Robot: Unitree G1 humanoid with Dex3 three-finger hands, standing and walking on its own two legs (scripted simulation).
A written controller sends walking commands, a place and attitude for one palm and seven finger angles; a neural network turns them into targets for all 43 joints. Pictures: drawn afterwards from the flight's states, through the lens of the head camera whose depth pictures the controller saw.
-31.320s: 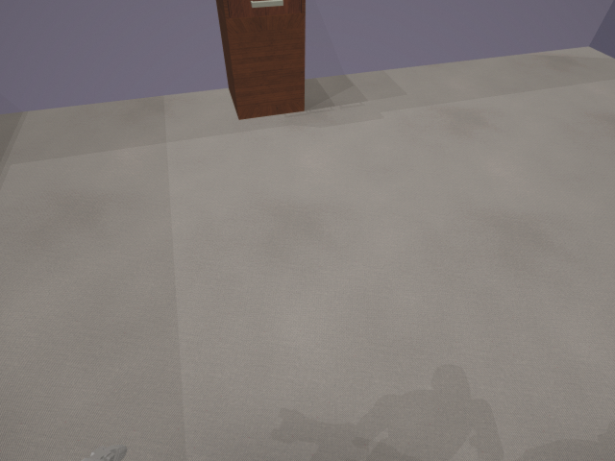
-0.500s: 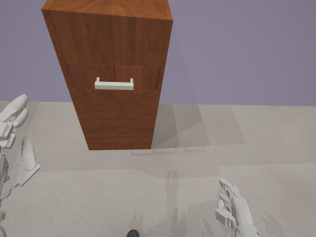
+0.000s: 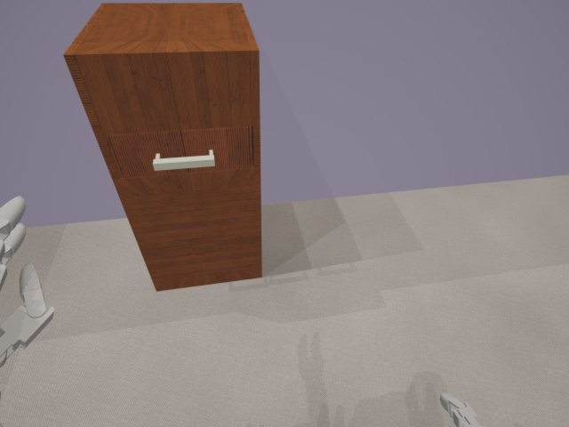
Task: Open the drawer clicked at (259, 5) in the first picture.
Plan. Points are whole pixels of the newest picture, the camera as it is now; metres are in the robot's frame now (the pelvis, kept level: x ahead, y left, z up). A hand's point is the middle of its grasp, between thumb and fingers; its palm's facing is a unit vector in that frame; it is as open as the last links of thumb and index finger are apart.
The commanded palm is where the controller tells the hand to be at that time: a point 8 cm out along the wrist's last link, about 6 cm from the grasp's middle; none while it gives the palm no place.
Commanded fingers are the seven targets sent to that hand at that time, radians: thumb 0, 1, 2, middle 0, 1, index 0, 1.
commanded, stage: stop stepping back and stand still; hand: left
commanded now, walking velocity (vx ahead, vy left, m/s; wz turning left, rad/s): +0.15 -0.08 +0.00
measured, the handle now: (184, 158) +0.83 +0.29 -0.10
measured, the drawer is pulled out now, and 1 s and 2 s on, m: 0.00 0.00 0.00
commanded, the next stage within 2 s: let the arm hang, fingers relaxed in 1.38 s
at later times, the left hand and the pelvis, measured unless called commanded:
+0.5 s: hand (15, 345) +0.16 +0.26 +0.16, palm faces +0.43 -0.80 -0.42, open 7.4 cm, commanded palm +0.10 +0.30 +0.19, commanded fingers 0.00 0.90 0.90 -0.20 -0.30 -0.20 -0.30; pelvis -0.02 +0.01 +0.00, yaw +2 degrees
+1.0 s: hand out of the picture +0.12 +0.29 +0.17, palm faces +0.39 -0.81 -0.44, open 7.4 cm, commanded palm +0.07 +0.33 +0.19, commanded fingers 0.00 0.90 0.90 -0.20 -0.30 -0.20 -0.30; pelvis -0.05 +0.04 +0.01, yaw +3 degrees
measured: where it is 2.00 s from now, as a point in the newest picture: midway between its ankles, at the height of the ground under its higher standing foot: outside the picture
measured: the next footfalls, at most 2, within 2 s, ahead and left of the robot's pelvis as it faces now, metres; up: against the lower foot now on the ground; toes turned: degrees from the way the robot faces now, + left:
left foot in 0.42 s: +0.04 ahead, +0.16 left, +0.00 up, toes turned +8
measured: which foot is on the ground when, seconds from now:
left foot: down 0.00-0.10, up 0.12-0.40, down 0.42-1.00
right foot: down 0.00-1.00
